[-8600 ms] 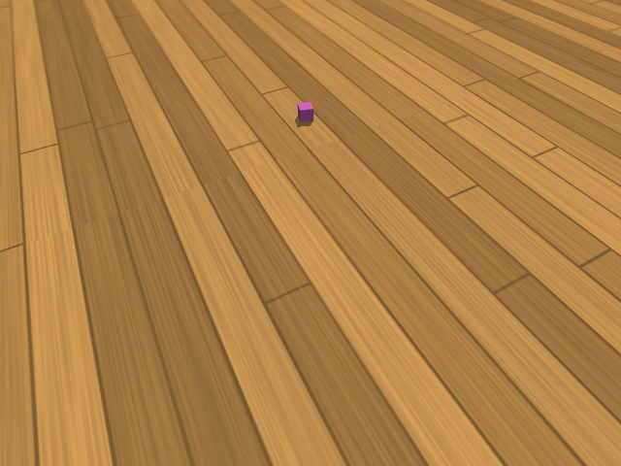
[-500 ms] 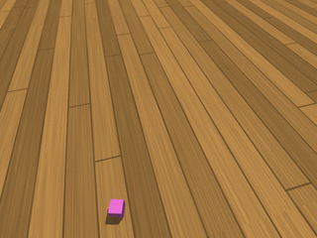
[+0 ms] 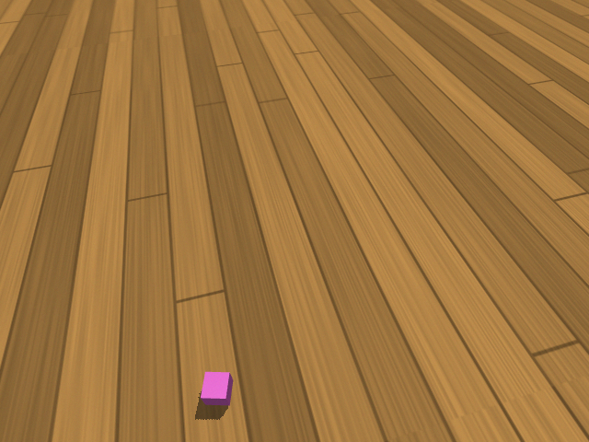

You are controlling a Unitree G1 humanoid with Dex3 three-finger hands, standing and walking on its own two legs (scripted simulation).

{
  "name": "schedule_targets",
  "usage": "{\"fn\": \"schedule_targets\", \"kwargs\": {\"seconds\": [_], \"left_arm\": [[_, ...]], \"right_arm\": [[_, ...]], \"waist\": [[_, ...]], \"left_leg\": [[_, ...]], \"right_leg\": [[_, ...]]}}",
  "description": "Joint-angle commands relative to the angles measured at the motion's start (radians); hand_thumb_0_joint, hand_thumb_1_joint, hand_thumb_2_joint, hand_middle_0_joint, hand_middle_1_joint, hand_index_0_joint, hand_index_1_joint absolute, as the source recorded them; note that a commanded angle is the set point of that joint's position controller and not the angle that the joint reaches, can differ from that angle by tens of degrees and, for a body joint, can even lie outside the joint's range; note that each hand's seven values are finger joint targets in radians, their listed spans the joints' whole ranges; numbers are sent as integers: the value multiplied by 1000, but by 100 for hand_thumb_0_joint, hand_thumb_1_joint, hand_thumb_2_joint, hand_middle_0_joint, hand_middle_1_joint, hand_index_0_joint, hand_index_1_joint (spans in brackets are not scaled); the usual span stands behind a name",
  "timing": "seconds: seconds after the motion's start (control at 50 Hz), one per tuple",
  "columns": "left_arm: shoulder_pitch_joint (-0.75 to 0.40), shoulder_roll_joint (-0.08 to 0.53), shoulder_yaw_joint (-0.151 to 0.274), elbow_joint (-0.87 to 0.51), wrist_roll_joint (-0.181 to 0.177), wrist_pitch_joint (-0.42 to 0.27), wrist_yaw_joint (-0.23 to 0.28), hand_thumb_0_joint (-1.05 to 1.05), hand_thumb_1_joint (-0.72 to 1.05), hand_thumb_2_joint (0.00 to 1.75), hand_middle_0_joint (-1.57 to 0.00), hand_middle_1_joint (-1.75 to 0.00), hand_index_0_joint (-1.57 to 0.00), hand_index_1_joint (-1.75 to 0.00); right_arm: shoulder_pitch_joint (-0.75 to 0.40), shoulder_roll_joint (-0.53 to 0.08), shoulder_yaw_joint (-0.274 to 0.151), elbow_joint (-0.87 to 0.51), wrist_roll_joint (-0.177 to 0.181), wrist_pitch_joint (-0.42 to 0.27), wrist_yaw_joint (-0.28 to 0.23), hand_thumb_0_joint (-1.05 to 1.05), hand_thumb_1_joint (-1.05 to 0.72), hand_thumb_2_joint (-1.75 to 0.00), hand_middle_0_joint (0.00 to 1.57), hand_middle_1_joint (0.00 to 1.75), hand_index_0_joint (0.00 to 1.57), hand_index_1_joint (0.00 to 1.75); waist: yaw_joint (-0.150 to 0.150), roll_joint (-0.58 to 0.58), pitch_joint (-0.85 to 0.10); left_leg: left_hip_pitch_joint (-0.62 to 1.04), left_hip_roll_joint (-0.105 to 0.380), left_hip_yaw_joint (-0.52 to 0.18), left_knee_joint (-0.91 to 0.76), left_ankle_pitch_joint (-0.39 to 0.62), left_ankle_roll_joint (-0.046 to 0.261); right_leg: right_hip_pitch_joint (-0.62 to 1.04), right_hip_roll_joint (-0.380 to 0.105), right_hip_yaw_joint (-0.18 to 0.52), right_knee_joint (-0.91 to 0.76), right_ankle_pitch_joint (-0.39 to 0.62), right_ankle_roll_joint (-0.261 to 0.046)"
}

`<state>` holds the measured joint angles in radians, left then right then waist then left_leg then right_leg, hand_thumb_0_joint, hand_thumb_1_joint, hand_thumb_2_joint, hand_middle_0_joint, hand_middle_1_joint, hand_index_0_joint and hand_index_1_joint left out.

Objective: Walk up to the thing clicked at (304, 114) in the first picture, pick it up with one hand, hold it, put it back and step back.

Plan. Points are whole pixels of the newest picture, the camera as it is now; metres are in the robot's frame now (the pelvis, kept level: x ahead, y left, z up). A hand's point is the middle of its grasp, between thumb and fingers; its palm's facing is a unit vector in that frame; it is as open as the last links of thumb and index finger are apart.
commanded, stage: stand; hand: left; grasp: from above
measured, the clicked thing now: (217, 388) +0.41 +0.27 -0.74
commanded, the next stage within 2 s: rise first in 1.12 s
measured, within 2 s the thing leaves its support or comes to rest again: neither
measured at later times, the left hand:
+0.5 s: hand out of the picture +0.07 +0.26 -0.16, palm faces -0.03 -0.94 -0.35, open 7.4 cm
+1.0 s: hand out of the picture +0.08 +0.25 -0.16, palm faces -0.03 -0.94 -0.35, open 7.4 cm
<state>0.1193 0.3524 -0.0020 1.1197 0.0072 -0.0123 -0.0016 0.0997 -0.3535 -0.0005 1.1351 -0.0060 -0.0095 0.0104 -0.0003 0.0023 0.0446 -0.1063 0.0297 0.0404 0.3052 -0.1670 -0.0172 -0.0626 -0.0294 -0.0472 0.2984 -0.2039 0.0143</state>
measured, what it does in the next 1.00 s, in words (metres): stands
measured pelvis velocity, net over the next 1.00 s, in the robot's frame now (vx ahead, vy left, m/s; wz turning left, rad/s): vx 0.00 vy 0.00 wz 0.00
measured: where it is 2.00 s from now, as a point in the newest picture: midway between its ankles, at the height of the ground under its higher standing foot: outside the picture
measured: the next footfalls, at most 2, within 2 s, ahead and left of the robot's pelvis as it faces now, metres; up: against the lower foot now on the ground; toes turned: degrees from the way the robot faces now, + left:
none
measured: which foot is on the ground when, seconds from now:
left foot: down 0.00-1.00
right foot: down 0.00-1.00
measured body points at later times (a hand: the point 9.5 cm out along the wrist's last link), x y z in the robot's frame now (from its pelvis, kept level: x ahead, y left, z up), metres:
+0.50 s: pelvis +0.00 +0.00 +0.00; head +0.01 +0.00 +0.45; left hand +0.07 +0.30 -0.13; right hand +0.07 -0.30 -0.13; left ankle +0.00 +0.13 -0.75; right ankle -0.03 -0.12 -0.75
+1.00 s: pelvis +0.00 +0.00 +0.00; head +0.01 +0.00 +0.45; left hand +0.08 +0.30 -0.13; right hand +0.08 -0.30 -0.13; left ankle +0.00 +0.13 -0.75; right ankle -0.03 -0.12 -0.75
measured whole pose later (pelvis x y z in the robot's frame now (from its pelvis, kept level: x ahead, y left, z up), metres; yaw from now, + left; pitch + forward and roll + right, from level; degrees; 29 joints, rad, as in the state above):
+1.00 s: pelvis +0.00 +0.00 +0.00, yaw +0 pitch -2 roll +0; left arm 0.13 0.35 0.00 1.11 0.01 -0.01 0.00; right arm 0.10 -0.35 0.00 1.13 -0.01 -0.01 0.01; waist 0.00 0.00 0.05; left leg -0.10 0.03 0.04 0.31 -0.17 -0.02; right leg -0.06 -0.03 -0.04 0.30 -0.21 0.02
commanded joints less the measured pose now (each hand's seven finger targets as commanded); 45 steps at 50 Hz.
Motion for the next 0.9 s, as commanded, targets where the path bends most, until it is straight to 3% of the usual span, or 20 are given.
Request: {"fn": "schedule_targets", "kwargs": {"seconds": [0.0,0.44,0.54,0.88], "left_arm": [[-29,212,41,-60,6,-17,12,0,90,90,-20,-30,-20,-30],[-26,214,41,-60,5,-17,11,0,90,90,-20,-30,-20,-30],[-25,211,40,-62,3,-18,11,0,90,90,-20,-30,-20,-30],[-21,211,39,-66,5,-18,13,0,90,90,-20,-30,-20,-30]], "right_arm": [[-39,-213,-40,-65,-4,-21,-19,0,-90,-90,20,30,20,30],[-35,-210,-39,-63,-4,-18,-18,0,-90,-90,20,30,20,30],[-27,-212,-41,-61,-5,-20,-18,0,-90,-90,20,30,20,30],[-30,-211,-42,-66,-3,-19,-18,0,-90,-90,20,30,20,30]], "waist": [[2,-8,-82],[0,-6,-60],[-1,5,-84],[0,-9,-84]], "left_leg": [[44,121,-93,-24,199,31],[34,117,-98,-31,152,29],[48,120,-92,-21,198,31],[58,123,-93,-19,208,32]], "right_leg": [[-13,-123,92,-44,202,-25],[-31,-118,93,-53,152,-24],[-10,-123,95,-43,210,-29],[-18,-120,91,-39,205,-29]]}}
